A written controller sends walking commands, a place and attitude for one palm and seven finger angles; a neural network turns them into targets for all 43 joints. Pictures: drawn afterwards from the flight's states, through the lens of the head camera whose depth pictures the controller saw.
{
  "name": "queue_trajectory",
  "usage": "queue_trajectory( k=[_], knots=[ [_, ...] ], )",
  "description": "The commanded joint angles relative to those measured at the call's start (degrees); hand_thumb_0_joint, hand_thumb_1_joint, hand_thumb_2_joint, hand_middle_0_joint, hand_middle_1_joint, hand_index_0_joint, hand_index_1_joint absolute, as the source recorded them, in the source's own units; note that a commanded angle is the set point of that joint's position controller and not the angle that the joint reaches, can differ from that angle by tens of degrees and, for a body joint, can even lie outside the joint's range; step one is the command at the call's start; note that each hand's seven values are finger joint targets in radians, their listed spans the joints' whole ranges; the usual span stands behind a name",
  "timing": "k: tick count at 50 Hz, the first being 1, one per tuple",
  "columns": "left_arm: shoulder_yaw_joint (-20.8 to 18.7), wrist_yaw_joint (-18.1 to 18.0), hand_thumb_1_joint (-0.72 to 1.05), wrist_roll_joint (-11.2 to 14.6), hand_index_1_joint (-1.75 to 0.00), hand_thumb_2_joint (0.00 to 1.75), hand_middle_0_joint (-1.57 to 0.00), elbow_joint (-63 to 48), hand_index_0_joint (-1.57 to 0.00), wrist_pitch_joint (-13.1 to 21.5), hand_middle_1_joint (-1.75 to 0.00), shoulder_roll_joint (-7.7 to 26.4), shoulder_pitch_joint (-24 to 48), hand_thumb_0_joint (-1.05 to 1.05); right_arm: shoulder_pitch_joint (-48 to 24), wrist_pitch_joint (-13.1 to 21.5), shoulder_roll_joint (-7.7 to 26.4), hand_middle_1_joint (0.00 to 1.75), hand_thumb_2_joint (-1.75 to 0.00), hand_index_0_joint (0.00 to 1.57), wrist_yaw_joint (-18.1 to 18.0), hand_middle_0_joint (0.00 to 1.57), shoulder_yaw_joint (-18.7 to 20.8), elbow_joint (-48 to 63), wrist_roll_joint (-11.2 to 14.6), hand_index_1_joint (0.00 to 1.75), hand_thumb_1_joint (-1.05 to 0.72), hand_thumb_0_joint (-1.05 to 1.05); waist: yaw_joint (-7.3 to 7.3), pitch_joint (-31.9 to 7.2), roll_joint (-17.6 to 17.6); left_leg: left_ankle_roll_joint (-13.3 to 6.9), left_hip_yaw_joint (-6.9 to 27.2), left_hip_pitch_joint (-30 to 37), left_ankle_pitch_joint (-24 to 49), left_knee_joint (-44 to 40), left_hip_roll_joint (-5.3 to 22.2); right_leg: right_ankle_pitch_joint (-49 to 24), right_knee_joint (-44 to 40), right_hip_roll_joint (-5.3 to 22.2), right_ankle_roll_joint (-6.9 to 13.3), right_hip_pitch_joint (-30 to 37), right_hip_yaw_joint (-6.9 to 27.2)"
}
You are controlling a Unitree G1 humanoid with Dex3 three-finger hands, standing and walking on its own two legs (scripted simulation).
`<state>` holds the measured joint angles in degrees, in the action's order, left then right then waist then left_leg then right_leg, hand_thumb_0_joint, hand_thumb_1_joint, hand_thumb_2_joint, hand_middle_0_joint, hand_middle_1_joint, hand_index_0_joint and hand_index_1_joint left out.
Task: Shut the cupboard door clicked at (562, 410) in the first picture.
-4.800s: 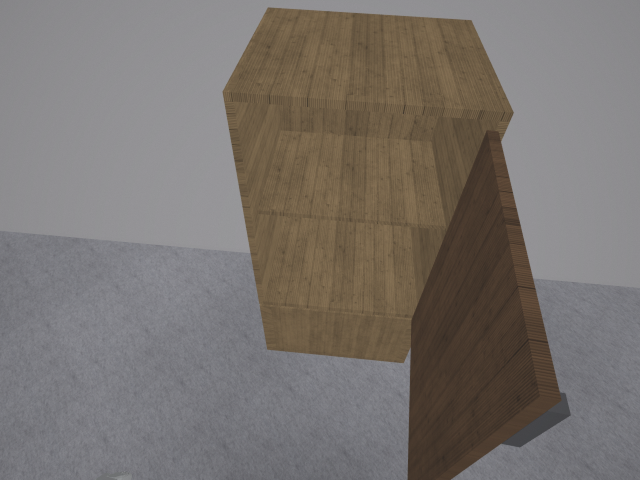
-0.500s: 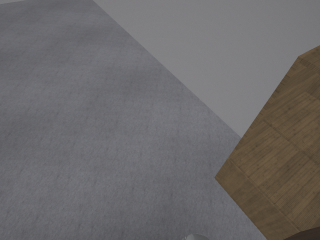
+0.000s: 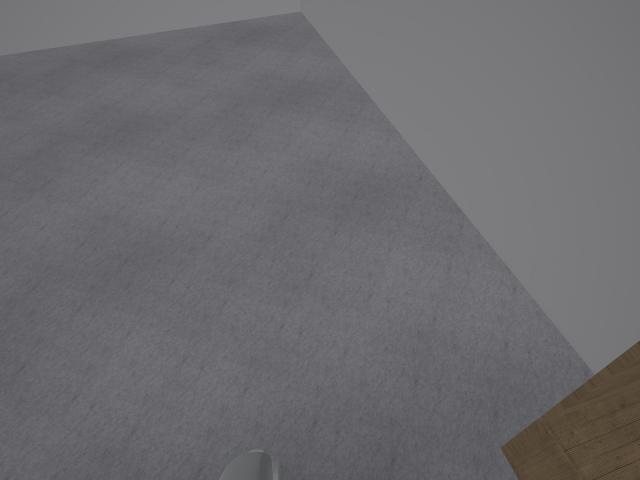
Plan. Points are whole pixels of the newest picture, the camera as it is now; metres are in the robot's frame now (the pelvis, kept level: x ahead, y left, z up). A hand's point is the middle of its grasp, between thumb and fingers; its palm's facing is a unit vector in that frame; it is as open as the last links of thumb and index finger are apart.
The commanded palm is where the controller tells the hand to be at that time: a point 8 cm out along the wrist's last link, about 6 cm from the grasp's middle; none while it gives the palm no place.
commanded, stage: walk to a spot facing it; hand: left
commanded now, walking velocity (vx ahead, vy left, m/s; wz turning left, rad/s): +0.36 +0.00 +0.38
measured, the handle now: out of the picture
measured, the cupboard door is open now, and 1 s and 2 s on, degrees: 61 36 36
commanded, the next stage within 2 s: turn to face it in 0.94 s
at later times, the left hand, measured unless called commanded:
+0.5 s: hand (166, 396) +0.28 +0.27 -0.16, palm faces +0.14 -0.97 -0.17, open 7.3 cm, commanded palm none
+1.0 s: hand (210, 370) +0.32 +0.20 -0.17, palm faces +0.30 -0.94 -0.17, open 7.3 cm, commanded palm none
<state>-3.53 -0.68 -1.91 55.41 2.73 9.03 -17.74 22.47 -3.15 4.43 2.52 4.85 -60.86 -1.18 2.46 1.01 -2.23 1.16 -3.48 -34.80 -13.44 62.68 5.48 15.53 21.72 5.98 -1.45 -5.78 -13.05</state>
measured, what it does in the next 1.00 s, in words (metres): walks ahead: left foot, then right foot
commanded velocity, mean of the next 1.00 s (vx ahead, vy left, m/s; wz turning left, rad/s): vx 0.35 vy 0.00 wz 0.20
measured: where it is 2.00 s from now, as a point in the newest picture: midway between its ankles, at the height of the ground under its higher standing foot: (289, 358)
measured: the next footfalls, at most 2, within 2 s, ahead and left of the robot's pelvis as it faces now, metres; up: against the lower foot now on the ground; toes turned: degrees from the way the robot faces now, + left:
left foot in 0.18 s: +0.20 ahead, +0.19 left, +0.00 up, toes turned +13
right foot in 0.62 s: +0.43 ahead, -0.04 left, +0.00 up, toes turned -3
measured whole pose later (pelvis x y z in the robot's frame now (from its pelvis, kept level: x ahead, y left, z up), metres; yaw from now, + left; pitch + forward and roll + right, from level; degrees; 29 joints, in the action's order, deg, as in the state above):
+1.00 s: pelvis +0.44 +0.07 +0.00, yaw +13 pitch +1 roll +0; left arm -1.7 -0.2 -2.1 64.3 4.0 7.4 -25.7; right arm 9.8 -0.4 11.6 2.1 3.6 -58.5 -1.4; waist -2.0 3.0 -0.6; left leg 0.7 -5.0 -33.5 -8.7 47.1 7.0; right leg 17.0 18.3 2.7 0.3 -1.4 -15.7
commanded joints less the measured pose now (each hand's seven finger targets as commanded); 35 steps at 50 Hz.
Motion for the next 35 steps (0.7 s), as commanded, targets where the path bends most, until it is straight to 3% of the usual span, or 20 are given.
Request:
queue_trajectory(
  k=[1, 5, 7, 8, 9, 10, 11, 12, 15, 17, 20, 23, 27, 29, 30, 31, 32, 33, 34, 35],
  knots=[
    [-2.23, -0.48, 0.90, -0.27, -0.30, 0.90, -0.20, -1.05, -0.20, 1.75, -0.30, 9.44, -2.42, 0.00, -10.04, 3.47, 5.41, 0.30, -0.90, 0.20, 1.29, 0.20, 0.33, 8.34, -0.36, 0.30, -0.90, 0.00, -3.25, 6.18, 13.32, -0.37, -0.83, -1.86, 1.92, -12.26, 2.34, 3.69, -12.53, 14.00, 4.19, -3.27, 3.09],
    [-2.95, -0.38, 0.90, -0.51, -0.30, 0.90, -0.20, 0.59, -0.20, 1.51, -0.30, 11.23, -4.10, 0.00, -10.55, 4.90, 5.95, 0.30, -0.90, 0.20, 1.42, 0.20, 0.36, 7.83, -0.15, 0.30, -0.90, 0.00, -3.90, 5.08, 12.95, -2.19, -3.53, 5.57, -2.86, -21.45, 0.42, -0.97, -7.34, 16.13, 4.45, -0.92, 2.31],
    [-3.24, -0.05, 0.90, -0.32, -0.30, 0.90, -0.20, 1.12, -0.20, 1.33, -0.30, 12.43, -3.22, 0.00, -3.12, 5.61, 7.94, 0.30, -0.90, 0.20, 0.80, 0.20, 0.87, 5.60, -0.47, 0.30, -0.90, 0.00, 0.13, 1.67, 9.78, -2.98, -6.50, 17.66, -3.27, -26.46, -3.10, -9.60, 4.01, 15.13, 3.38, -3.18, -1.12],
    [-3.03, 0.31, 0.90, 0.05, -0.30, 0.90, -0.20, 1.32, -0.20, 1.09, -0.30, 11.63, -3.46, 0.00, 5.42, 5.82, 11.34, 0.30, -0.90, 0.20, 0.20, 0.20, 1.69, 2.84, -0.78, 0.30, -0.90, 0.00, 4.02, -3.78, 2.17, -3.54, -5.60, 29.06, -3.40, -30.61, -4.71, -13.71, 18.86, 11.61, 2.07, -5.50, -4.39],
    [-2.73, 1.17, 0.90, 0.86, -0.30, 0.90, -0.20, 0.11, -0.20, 0.69, -0.30, 8.47, -4.80, 0.00, 12.87, 6.20, 18.74, 0.30, -0.90, 0.20, -0.79, 0.20, 3.28, 0.88, -1.29, 0.30, -0.90, 0.00, 6.62, -9.43, -15.33, -7.23, 14.23, 39.35, -10.11, -38.26, 6.56, 1.39, 38.86, 4.22, -0.80, -17.77, -4.84],
    [-1.49, 1.60, 0.90, 0.94, -0.30, 0.90, -0.20, -3.76, -0.20, 0.31, -0.30, 6.43, -0.83, 0.00, 15.76, 6.34, 22.48, 0.30, -0.90, 0.20, -2.12, 0.20, 3.47, 0.55, -0.44, 0.30, -0.90, 0.00, 6.76, -9.08, -21.89, -10.76, 33.41, 45.28, -9.44, -47.88, 16.15, 18.06, 51.08, -1.08, -2.06, -33.58, 2.45],
    [-1.21, 1.50, 0.90, 0.99, -0.30, 0.90, -0.20, -4.78, -0.20, 0.35, -0.30, 6.46, 3.17, 0.00, 13.57, 5.81, 22.33, 0.30, -0.90, 0.20, -3.05, 0.20, 3.20, 0.63, -0.06, 0.30, -0.90, 0.00, 6.44, -7.07, -13.25, -12.58, 34.81, 44.59, -7.22, -49.94, 18.85, 14.50, 55.90, 1.35, -0.54, -37.04, 8.60],
    [-1.25, 1.38, 0.90, 0.81, -0.30, 0.90, -0.20, -4.04, -0.20, 0.68, -0.30, 6.01, 4.70, 0.00, 9.20, 6.21, 20.63, 0.30, -0.90, 0.20, -3.34, 0.20, 2.36, 1.27, -0.02, 0.30, -0.90, 0.00, 4.79, -6.14, -9.42, -12.42, 29.03, 39.15, -5.72, -48.65, 17.32, 11.59, 57.80, 3.10, -0.02, -36.31, 9.18],
    [-0.91, 1.92, 0.90, 0.02, -0.30, 0.90, -0.20, 0.84, -0.20, -0.26, -0.30, 5.69, 0.96, 0.00, -0.76, 7.57, 14.32, 0.30, -0.90, 0.20, -3.80, 0.20, -0.18, 3.34, -0.22, 0.30, -0.90, 0.00, -0.32, -1.76, -8.37, -8.76, 14.10, 24.82, 0.52, -47.54, 11.42, 3.90, 49.77, 5.98, -0.74, -28.94, 10.73],
    [-0.45, 2.12, 0.90, 0.03, -0.30, 0.90, -0.20, 1.28, -0.20, -1.18, -0.30, 4.03, 0.45, 0.00, -1.63, 7.92, 13.65, 0.30, -0.90, 0.20, -3.91, 0.20, -0.79, 3.38, -0.16, 0.30, -0.90, 0.00, -1.67, -0.02, -7.55, -8.73, 9.81, 21.31, 2.75, -49.75, 9.24, 1.29, 43.82, 4.82, -1.20, -25.96, 9.66],
    [-0.22, 2.39, 0.90, 0.22, -0.30, 0.90, -0.20, 0.09, -0.20, -1.96, -0.30, 4.12, 3.03, 0.00, -2.91, 7.79, 14.32, 0.30, -0.90, 0.20, -3.86, 0.20, -0.66, 3.45, -0.07, 0.30, -0.90, 0.00, -2.48, 3.56, -6.18, -10.41, 8.84, 20.95, -0.58, -53.29, 9.74, -1.79, 34.51, 4.70, -1.70, -26.61, 9.12],
    [-0.33, 2.61, 0.90, 0.33, -0.30, 0.90, -0.20, -1.71, -0.20, -1.97, -0.30, 4.20, 7.15, 0.00, -3.39, 7.50, 15.07, 0.30, -0.90, 0.20, -3.51, 0.20, -0.26, 3.44, -0.25, 0.30, -0.90, 0.00, -2.16, 6.18, -3.55, -10.65, 7.18, 21.00, -2.70, -54.39, 9.91, -4.61, 24.98, 3.94, -2.04, -24.75, 8.12],
    [-0.92, 2.69, 0.90, 0.30, -0.30, 0.90, -0.20, -2.99, -0.20, -1.10, -0.30, 4.62, 8.37, 0.00, -3.60, 7.21, 15.75, 0.30, -0.90, 0.20, -3.31, 0.20, 0.32, 3.24, -0.51, 0.30, -0.90, 0.00, -2.25, 6.05, -1.83, -10.06, 6.20, 23.56, -1.95, -50.38, 10.53, -5.46, 16.07, 1.84, -1.60, -19.09, 6.64],
    [-1.57, 2.68, 0.90, 0.08, -0.30, 0.90, -0.20, -1.68, -0.20, -0.45, -0.30, 5.62, 3.54, 0.00, -4.22, 6.84, 15.73, 0.30, -0.90, 0.20, -3.27, 0.20, 0.37, 2.95, -0.59, 0.30, -0.90, 0.00, -4.37, 4.13, 0.81, -8.52, 4.38, 22.48, -0.10, -42.56, 8.55, -5.56, 11.02, -0.69, -1.05, -10.03, 4.70],
    [-2.14, 2.46, 0.90, -0.17, -0.30, 0.90, -0.20, 0.50, -0.20, 0.27, -0.30, 7.82, -3.96, 0.00, -4.11, 6.82, 14.90, 0.30, -0.90, 0.20, -3.08, 0.20, 0.24, 2.89, -0.34, 0.30, -0.90, 0.00, -7.50, 0.54, 4.69, -6.78, 1.38, 20.72, 3.86, -31.41, 4.85, -4.06, 7.86, -1.70, -0.29, -1.08, 5.62],
    [-3.30, 1.87, 0.90, -0.83, -0.30, 0.90, -0.20, 2.80, -0.20, 1.23, -0.30, 12.63, -11.73, 0.00, -3.54, 6.98, 11.52, 0.30, -0.90, 0.20, -2.67, 0.20, -0.23, 3.49, 0.18, 0.30, -0.90, 0.00, -10.47, -3.30, 16.64, -4.29, -2.94, 11.98, -1.93, -11.74, -0.84, 3.20, 1.66, 8.70, 2.93, 8.38, 19.02],
    [-3.99, 1.27, 0.90, -0.13, -0.30, 0.90, -0.20, 3.59, -0.20, 1.37, -0.30, 18.19, -15.31, 0.00, -2.48, 7.04, 8.46, 0.30, -0.90, 0.20, -2.25, 0.20, -1.21, 5.70, 0.32, 0.30, -0.90, 0.00, -9.43, -6.46, 28.81, -2.67, -1.15, -0.51, -19.23, 4.65, -6.71, 6.15, -8.63, 21.57, 7.85, 13.76, 42.23],
    [-3.73, 0.75, 0.90, 0.53, -0.30, 0.90, -0.20, 2.83, -0.20, 1.15, -0.30, 16.06, -13.63, 0.00, -5.88, 6.78, 10.40, 0.30, -0.90, 0.20, -2.36, 0.20, -0.88, 6.71, 0.01, 0.30, -0.90, 0.00, -9.57, -3.99, 18.91, -3.14, 4.22, -4.58, -16.98, 11.37, -3.43, 11.44, -11.06, 22.06, 10.38, 12.36, 43.21],
    [-3.26, 0.74, 0.90, 0.43, -0.30, 0.90, -0.20, 2.14, -0.20, 1.63, -0.30, 13.83, -8.94, 0.00, -7.89, 7.10, 9.90, 0.30, -0.90, 0.20, -2.15, 0.20, -0.60, 6.08, 0.11, 0.30, -0.90, 0.00, -8.09, -2.04, 17.76, -3.12, 5.49, -6.05, -10.12, 14.62, -1.14, 12.44, -11.83, 19.99, 9.04, 7.98, 40.33],
    [-2.21, 0.45, 0.90, 0.54, -0.30, 0.90, -0.20, 1.40, -0.20, 1.70, -0.30, 10.22, -4.86, 0.00, -9.57, 7.13, 10.20, 0.30, -0.90, 0.20, -2.14, 0.20, -0.52, 5.45, 0.04, 0.30, -0.90, 0.00, -6.14, 0.91, 10.08, -2.79, 5.69, -4.88, -4.62, 14.03, 1.27, 8.96, -11.13, 18.61, 8.14, 2.76, 33.66]
  ],
)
